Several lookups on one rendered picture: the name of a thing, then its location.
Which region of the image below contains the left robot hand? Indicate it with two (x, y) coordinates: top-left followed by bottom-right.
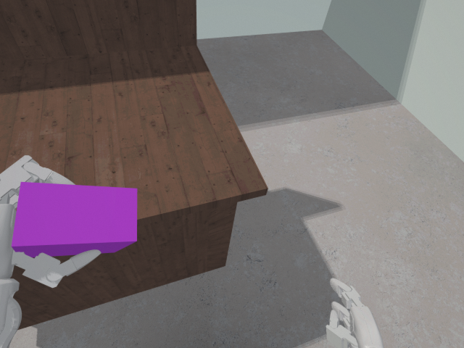
(0, 155), (101, 288)

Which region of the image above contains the sponge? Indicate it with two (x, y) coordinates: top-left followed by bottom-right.
(12, 182), (137, 257)

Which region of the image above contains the left robot forearm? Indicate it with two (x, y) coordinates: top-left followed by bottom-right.
(0, 278), (22, 348)

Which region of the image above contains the table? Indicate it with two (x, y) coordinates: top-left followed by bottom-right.
(0, 0), (268, 330)

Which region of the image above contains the right robot hand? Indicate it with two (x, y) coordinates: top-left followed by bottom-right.
(326, 278), (384, 348)

